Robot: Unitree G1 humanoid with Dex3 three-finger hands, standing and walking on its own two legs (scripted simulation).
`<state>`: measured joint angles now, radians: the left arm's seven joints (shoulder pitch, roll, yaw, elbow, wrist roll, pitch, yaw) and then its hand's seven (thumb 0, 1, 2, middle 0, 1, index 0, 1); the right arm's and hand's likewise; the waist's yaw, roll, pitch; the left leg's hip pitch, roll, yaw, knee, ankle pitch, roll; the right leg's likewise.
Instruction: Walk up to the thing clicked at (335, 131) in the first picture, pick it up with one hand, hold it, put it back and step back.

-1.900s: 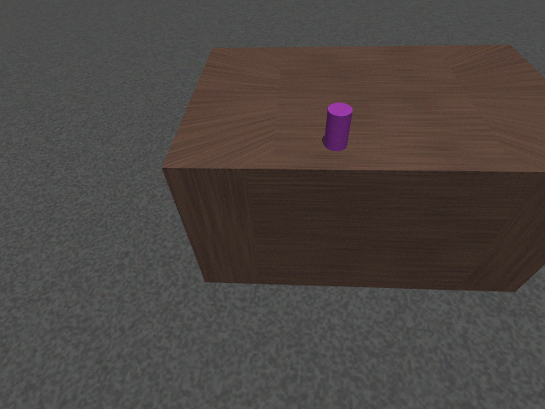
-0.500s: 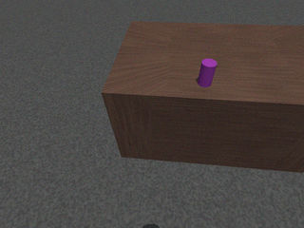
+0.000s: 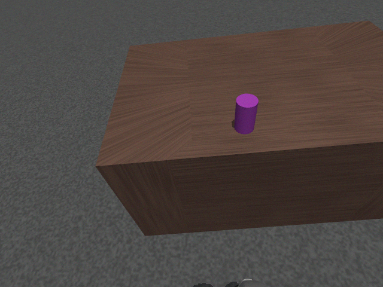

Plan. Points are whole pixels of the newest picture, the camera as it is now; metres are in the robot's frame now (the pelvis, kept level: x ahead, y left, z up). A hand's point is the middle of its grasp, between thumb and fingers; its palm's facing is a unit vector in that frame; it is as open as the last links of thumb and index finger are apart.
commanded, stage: walk up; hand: right
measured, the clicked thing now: (245, 114) +0.61 -0.16 -0.05
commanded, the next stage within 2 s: stand in 1.86 s
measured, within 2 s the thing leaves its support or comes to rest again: neither
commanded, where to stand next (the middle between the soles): +0.20 +0.00 m, yaw +0 degrees
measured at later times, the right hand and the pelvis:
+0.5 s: hand (308, 253) +0.21 -0.24 -0.13, palm faces -0.05 +0.91 -0.41, open 7.4 cm; pelvis +0.13 +0.03 +0.00, yaw -1 degrees
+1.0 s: hand (301, 250) +0.23 -0.23 -0.14, palm faces +0.00 +0.95 -0.31, open 7.4 cm; pelvis +0.14 +0.02 +0.01, yaw -2 degrees
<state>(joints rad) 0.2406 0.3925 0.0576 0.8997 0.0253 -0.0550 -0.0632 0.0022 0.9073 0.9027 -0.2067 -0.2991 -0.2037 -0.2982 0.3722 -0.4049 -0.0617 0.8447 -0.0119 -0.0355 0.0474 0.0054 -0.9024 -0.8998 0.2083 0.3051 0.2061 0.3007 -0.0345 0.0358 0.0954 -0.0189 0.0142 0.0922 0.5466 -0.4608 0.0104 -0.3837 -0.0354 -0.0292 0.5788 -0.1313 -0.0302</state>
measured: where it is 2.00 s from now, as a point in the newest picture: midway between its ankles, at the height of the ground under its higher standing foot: outside the picture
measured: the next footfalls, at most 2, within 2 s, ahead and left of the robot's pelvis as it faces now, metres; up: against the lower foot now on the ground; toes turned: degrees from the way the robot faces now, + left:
left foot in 0.40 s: +0.26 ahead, +0.14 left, +0.00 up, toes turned +0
right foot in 0.72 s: +0.15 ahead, -0.12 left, +0.00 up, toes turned -3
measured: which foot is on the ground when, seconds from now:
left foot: down 0.00-0.00, up 0.02-0.38, down 0.40-1.00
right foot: down 0.00-0.44, up 0.46-0.70, down 0.72-1.00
